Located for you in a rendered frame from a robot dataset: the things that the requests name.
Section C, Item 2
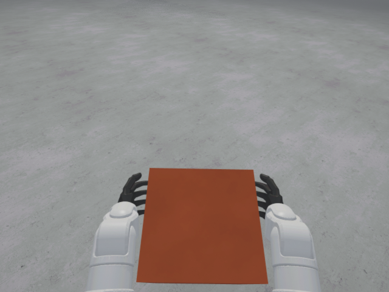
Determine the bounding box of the right robot hand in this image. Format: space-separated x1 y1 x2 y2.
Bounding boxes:
255 174 283 219

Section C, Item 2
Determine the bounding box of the left robot forearm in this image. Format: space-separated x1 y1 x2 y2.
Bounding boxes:
86 201 139 292

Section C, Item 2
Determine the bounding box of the right robot forearm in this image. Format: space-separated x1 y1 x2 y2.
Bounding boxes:
264 203 322 292

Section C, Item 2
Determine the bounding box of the left robot hand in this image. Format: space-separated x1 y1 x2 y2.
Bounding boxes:
118 173 148 215

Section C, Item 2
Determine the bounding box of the carton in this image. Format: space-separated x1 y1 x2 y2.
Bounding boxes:
136 168 268 284

